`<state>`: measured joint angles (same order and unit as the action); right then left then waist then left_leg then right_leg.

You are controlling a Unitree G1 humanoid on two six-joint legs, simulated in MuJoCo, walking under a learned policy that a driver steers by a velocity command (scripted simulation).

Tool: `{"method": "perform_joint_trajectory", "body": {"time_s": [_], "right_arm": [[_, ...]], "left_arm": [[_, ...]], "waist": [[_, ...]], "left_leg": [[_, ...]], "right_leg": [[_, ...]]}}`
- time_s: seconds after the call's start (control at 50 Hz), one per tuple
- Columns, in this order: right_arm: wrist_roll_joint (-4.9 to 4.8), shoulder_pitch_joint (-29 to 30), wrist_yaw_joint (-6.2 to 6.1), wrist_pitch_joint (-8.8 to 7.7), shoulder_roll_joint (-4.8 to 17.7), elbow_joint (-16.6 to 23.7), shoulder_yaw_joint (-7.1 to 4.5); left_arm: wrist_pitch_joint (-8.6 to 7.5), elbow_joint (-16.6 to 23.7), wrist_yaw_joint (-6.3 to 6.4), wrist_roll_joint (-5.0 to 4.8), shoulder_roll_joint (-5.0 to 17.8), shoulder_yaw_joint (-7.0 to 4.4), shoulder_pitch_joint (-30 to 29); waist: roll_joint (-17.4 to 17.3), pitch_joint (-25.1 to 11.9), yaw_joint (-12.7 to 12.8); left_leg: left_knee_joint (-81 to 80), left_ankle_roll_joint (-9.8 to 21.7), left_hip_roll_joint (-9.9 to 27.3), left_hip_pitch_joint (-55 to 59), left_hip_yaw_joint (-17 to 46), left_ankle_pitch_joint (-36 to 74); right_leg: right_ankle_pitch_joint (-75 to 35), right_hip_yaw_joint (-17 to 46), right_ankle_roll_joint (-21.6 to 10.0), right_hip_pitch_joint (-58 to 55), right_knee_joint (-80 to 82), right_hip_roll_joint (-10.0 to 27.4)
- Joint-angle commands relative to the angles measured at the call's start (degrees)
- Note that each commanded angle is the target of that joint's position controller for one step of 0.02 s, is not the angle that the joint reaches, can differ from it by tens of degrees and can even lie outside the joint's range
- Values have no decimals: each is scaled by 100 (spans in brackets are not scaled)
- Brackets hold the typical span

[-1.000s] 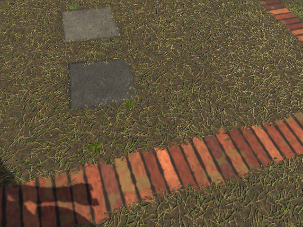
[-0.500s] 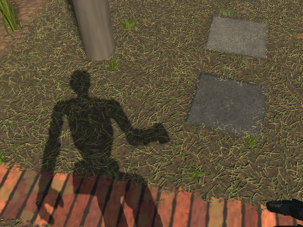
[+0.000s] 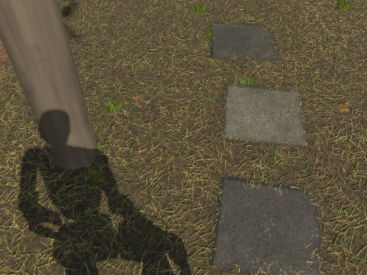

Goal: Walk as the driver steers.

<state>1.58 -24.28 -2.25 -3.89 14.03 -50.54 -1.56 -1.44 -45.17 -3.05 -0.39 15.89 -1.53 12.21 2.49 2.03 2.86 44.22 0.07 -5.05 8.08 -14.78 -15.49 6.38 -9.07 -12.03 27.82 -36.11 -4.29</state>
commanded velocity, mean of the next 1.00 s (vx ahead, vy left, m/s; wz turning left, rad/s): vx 1.00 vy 0.00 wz -0.65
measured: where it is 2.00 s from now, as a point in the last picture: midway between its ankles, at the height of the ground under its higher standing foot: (303, 70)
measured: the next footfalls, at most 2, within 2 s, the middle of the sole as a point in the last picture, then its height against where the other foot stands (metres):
left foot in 0.38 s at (160, 248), level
right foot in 0.82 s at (265, 201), level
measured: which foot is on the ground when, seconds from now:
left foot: up 0.00-0.36, down 0.38-0.82, up 0.84-1.00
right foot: down 0.00-0.38, up 0.40-0.80, down 0.82-1.00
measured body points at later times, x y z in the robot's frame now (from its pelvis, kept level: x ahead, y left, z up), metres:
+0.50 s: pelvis +0.46 +0.03 +0.02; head +0.49 +0.02 +0.47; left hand +0.67 +0.28 -0.09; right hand +0.48 -0.28 -0.07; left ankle +0.55 +0.15 -0.71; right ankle +0.28 +0.00 -0.59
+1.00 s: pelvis +0.83 -0.22 +0.03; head +0.84 -0.23 +0.47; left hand +1.06 -0.06 -0.10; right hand +0.70 -0.44 -0.11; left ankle +0.89 -0.07 -0.60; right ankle +0.78 -0.24 -0.71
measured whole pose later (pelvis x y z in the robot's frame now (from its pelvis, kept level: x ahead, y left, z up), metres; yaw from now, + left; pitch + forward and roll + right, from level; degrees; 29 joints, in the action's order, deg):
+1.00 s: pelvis +0.83 -0.22 +0.03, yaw -39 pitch +0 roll -1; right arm 0.6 -19.5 1.2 -2.0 13.7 -47.5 -1.0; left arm -4.7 -48.3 -0.3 2.1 15.6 -2.0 17.3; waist -1.1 1.8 -1.8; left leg 74.5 3.9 5.8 -30.2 2.6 -14.6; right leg 17.2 -8.2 -6.7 9.8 -26.5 -5.6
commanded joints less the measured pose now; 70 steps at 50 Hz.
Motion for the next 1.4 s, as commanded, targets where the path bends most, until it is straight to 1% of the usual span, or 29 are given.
{"method": "perform_joint_trajectory", "body": {"time_s": [0.02,0.04,0.06,0.12,0.22,0.3,0.34,0.38,0.4,0.42,0.44,0.48,0.56,0.7,0.74,0.8,0.82,0.84,0.86,0.9,0.92,1.06,1.18,1.26,1.28,1.3,1.32,1.36,1.4], "right_arm": [[98,1627,106,-176,-106,1472,99],[25,1130,197,-310,71,1851,199],[151,1307,258,-435,546,1750,179],[350,1564,252,-117,711,1691,194],[39,2832,331,30,386,2165,379],[-49,3010,295,-36,511,2245,312],[-33,2334,211,-99,887,2047,135],[45,22,40,-177,1488,1532,-177],[269,-1023,-48,-188,1957,1348,-329],[277,-237,19,-128,2239,1404,-420],[239,543,59,-73,1471,1600,-330],[194,689,110,-34,874,1398,-191],[10,42,226,-218,455,694,-86],[50,-180,187,-351,816,307,-125],[60,-568,155,-322,1071,131,-126],[-18,-247,53,-111,1696,116,-204],[-39,-115,75,-71,1573,180,-181],[-143,-543,195,-87,633,406,-21],[-355,-632,148,-107,967,656,-83],[-290,166,182,-116,866,749,-86],[-195,239,232,-41,722,665,-68],[-95,1147,513,321,244,792,-39],[-75,1833,701,222,391,1043,19],[-58,-1427,513,300,1330,150,-402],[-164,-1316,383,315,1505,78,-520],[-11,-583,350,398,2083,257,-619],[-49,-420,330,404,2069,524,-666],[-50,-41,262,346,1341,477,-513],[-96,248,214,180,1186,533,-424]], "left_arm": [[120,-607,169,64,1187,-422,2159],[101,-305,255,148,1315,-467,1778],[89,-178,321,208,902,-427,1524],[-183,-161,341,173,888,-367,1094],[-378,-134,245,44,1011,-466,1122],[-338,-123,184,30,1166,-591,1354],[-336,-59,220,77,1329,-639,1235],[-419,122,193,105,1354,-631,621],[-489,431,235,58,373,-373,474],[-450,774,211,-157,207,-211,1069],[-296,533,271,34,662,-246,594],[-180,586,112,204,734,-290,-53],[83,1047,-122,255,250,-109,-587],[89,1631,-331,248,223,127,-1939],[30,1460,-276,271,163,174,-1774],[-31,703,-8,341,836,-109,425],[-35,403,129,389,1195,-282,1294],[-37,472,246,447,1666,-397,1022],[-46,650,285,416,1720,-445,1097],[-199,258,333,294,1030,-330,783],[-317,187,317,310,764,-276,530],[-711,-203,228,131,265,-132,556],[-723,-349,446,79,759,-135,940],[-313,5,611,275,1388,-330,90],[-316,-34,443,308,874,-226,-27],[-445,574,375,264,153,-5,497],[-613,900,369,270,392,66,235],[-717,885,329,305,662,58,-148],[-462,886,311,473,557,119,-77]], "waist": [[1152,-380,384],[983,-1359,145],[-385,-622,5],[-1072,462,-550],[-347,510,-26],[78,53,327],[118,-463,-10],[-121,-1675,-1332],[-1535,-2350,-1510],[-3119,-2707,-679],[-1664,-1603,-703],[-507,-646,-677],[-855,-178,-421],[-380,708,-345],[-608,526,-257],[-1053,-598,1007],[-923,-1026,1388],[894,-1823,535],[406,-2799,594],[-324,-581,199],[-546,-208,-69],[11,628,-441],[43,310,-462],[291,-1171,-2197],[-639,-752,-1941],[-1979,-946,-800],[-1221,-1566,-1007],[250,-192,-519],[378,225,-93]], "left_leg": [[6313,-174,-132,-5500,1320,-1412],[6057,-168,13,-6109,2342,-1346],[5017,42,386,-6056,2373,-754],[3321,-187,943,-5023,2177,-533],[6,-443,1077,-3471,1575,1372],[-1292,-301,665,-3032,1514,1896],[-1566,-190,410,-2198,1576,1204],[-1208,36,959,363,1954,42],[-1691,172,2602,1714,3930,-2363],[-3098,717,3441,1756,7058,-3372],[-3140,722,3063,867,6208,-3899],[-2973,507,2438,-350,3996,-1489],[-3061,268,2142,-815,2204,1053],[-3876,49,1708,-1432,177,3464],[-3601,121,1844,-1236,135,6220],[-719,480,2127,-1229,303,7577],[1142,516,1844,-2197,305,5979],[3809,320,710,-3962,563,-1025],[4884,481,423,-4798,1898,-985],[4029,486,972,-5131,1837,-126],[3547,483,1210,-4883,1954,-21],[1951,415,1330,-4950,1545,1302],[-290,845,441,-3731,317,2494],[-512,1432,-43,-345,900,753],[-798,1658,287,79,1522,457],[-1051,2612,1396,1154,4305,923],[-2512,2993,1929,1409,6045,-713],[-3277,2313,1764,-485,5524,-1136],[-3329,2108,1216,-1932,4563,-281]], "right_leg": [[-1178,2926,-1224,-4081,-304,681],[1466,5333,-1907,-4643,1375,1755],[3060,5854,-1519,-3576,2555,1839],[2290,4544,-992,-1139,2732,1164],[262,2986,-517,-114,2823,228],[-1136,3155,-125,-1437,2182,398],[-2332,3237,125,-1953,1182,454],[-2096,2832,387,-962,-1546,68],[1712,2265,395,468,-3502,-376],[2218,1812,469,1671,-4570,-369],[1502,1596,443,2078,-4781,195],[922,1380,555,1817,-4210,599],[731,1280,601,2094,-4070,944],[-515,223,368,1100,-1365,639],[-371,-48,158,39,-928,94],[516,480,-120,-2540,-126,-243],[715,1041,-204,-4000,305,170],[990,3291,-280,-5457,418,2095],[1129,5093,-730,-5722,1224,2925],[889,3653,-418,-3575,1949,2380],[764,3131,-228,-2846,2146,2103],[-1259,348,605,-1737,3135,1207],[-5496,-639,1111,-2808,2607,1281],[-6526,-358,1086,-2144,-2190,1588],[-930,-315,1032,-877,-4542,573],[2375,399,1336,1598,-6406,-71],[2047,1421,1214,2329,-6346,119],[1246,1484,1161,2051,-4931,724],[1324,1438,1376,1338,-4186,1006]]}}
Keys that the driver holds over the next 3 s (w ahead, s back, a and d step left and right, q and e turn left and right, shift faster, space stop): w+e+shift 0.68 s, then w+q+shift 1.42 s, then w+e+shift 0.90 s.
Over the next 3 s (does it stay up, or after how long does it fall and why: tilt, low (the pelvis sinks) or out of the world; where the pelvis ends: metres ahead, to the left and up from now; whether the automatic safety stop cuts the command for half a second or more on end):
stays up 2.61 -0.33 0.01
